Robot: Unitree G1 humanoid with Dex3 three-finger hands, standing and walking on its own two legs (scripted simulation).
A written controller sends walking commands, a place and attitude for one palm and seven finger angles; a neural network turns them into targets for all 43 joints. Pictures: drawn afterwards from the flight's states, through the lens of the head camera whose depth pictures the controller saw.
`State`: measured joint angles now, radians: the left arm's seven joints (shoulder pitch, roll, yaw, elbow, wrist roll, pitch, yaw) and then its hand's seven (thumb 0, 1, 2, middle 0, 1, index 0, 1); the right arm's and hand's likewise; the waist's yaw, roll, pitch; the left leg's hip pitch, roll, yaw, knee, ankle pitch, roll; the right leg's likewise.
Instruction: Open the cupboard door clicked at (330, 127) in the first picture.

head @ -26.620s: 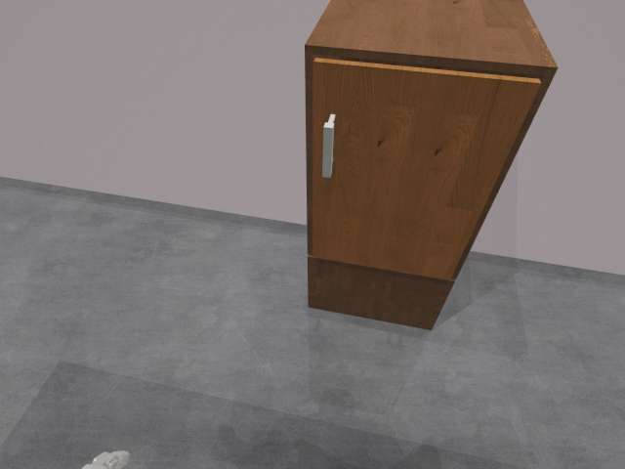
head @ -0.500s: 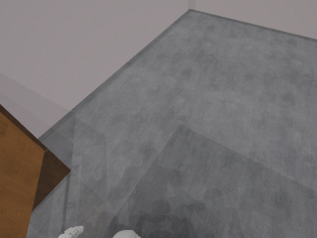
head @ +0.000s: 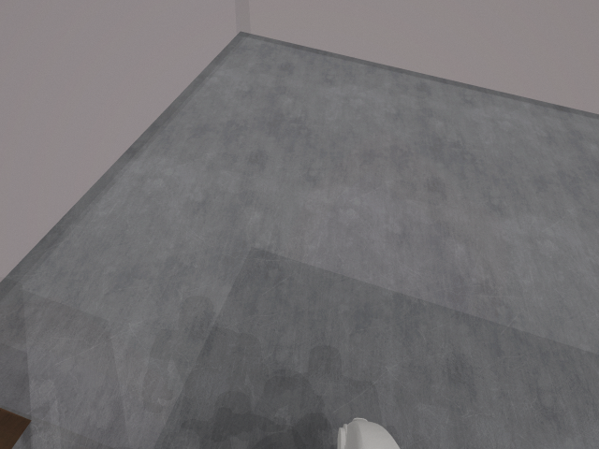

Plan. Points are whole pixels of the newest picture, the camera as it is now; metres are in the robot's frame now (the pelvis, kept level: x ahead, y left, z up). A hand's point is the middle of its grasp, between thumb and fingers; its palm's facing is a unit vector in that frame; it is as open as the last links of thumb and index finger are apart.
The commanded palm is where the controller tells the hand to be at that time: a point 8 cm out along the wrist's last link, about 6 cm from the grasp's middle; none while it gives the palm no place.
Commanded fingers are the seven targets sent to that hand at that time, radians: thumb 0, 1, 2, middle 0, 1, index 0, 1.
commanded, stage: walk to a spot facing it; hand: left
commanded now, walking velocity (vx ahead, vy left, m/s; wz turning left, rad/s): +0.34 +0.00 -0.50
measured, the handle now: out of the picture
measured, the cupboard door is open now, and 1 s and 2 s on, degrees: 43 43 43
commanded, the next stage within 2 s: turn to face it in 0.98 s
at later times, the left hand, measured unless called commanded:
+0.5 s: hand (258, 335) +0.32 +0.09 -0.16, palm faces -0.16 -0.96 -0.22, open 7.1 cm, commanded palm none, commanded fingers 0.00 0.90 0.90 -0.20 -0.30 -0.20 -0.30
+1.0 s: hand (280, 249) +0.51 +0.07 -0.18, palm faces -0.18 -0.97 -0.15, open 7.4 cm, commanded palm none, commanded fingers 0.00 0.90 0.90 -0.20 -0.30 -0.20 -0.30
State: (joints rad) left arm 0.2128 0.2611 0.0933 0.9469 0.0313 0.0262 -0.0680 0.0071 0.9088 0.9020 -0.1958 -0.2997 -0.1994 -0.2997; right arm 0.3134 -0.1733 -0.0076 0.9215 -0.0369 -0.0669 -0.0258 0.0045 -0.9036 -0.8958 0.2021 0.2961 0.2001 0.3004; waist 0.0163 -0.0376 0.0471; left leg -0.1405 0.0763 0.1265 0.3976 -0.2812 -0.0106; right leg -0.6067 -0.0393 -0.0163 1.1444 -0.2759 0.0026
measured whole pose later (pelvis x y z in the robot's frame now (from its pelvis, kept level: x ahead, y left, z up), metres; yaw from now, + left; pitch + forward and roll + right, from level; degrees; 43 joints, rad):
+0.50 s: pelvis +0.21 -0.09 +0.00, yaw -11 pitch +1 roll +1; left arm 0.21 0.20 0.07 0.99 0.00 -0.05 -0.01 -0.02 0.95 0.90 -0.20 -0.30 -0.21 -0.30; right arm 0.22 -0.18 -0.04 0.98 -0.03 -0.01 0.01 0.01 -0.91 -0.90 0.20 0.30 0.20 0.30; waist -0.03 0.00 0.06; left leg -0.57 0.14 0.05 0.96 -0.23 -0.05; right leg -0.19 0.07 -0.05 0.38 -0.21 -0.11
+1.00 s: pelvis +0.45 -0.10 +0.00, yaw -16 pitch -1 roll +0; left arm 0.27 0.17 0.06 1.04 0.02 -0.01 -0.03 0.01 0.91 0.90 -0.20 -0.30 -0.20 -0.30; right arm 0.26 -0.19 -0.04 1.04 -0.03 -0.06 -0.02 -0.01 -0.94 -0.90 0.20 0.30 0.20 0.30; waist 0.04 -0.01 0.06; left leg -0.16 0.03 0.14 0.42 -0.24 0.02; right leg -0.55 -0.09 -0.02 1.03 -0.28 0.00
